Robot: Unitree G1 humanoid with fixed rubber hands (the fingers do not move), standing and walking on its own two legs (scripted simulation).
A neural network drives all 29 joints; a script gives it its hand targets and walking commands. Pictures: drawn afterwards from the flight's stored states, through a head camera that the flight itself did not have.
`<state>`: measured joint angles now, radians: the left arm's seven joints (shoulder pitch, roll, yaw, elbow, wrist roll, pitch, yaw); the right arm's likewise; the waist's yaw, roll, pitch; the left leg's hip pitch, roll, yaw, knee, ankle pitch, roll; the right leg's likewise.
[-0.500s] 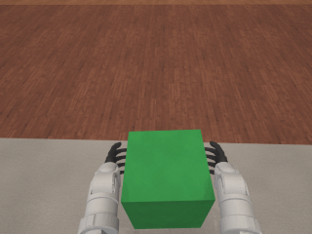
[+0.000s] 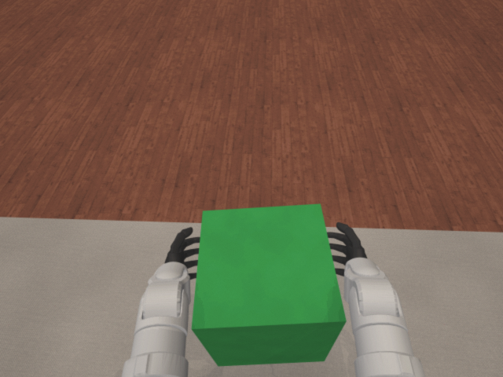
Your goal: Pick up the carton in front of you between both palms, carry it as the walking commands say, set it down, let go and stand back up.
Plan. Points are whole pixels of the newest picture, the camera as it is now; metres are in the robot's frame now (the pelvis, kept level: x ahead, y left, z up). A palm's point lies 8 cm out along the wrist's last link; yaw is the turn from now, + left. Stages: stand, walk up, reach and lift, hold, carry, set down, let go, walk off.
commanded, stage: reach and lift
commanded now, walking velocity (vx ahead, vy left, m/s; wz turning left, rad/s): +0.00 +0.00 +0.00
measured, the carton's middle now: (266, 289) +0.30 +0.00 -0.06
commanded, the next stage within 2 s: hold in 0.28 s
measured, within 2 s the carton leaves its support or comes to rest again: neither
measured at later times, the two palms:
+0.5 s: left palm (172, 268) +0.29 +0.15 +0.04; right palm (358, 266) +0.28 -0.15 +0.05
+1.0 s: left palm (174, 271) +0.28 +0.15 +0.04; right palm (360, 264) +0.28 -0.15 +0.06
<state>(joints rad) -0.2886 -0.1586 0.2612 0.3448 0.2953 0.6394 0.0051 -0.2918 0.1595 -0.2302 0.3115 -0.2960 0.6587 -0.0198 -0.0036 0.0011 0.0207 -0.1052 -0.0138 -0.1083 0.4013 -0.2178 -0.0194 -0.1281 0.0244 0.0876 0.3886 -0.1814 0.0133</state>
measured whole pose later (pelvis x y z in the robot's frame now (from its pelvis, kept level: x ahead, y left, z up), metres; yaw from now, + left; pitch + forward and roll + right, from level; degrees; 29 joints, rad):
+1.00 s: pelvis -0.01 +0.00 +0.00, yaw +0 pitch -8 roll +0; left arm -0.31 -0.16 0.26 0.30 0.30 0.74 -0.01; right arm -0.31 0.16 -0.23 0.24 -0.31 0.77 -0.01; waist 0.00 0.00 0.03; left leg -0.05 -0.02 -0.11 0.38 -0.20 -0.02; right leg -0.08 0.02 0.09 0.39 -0.18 0.01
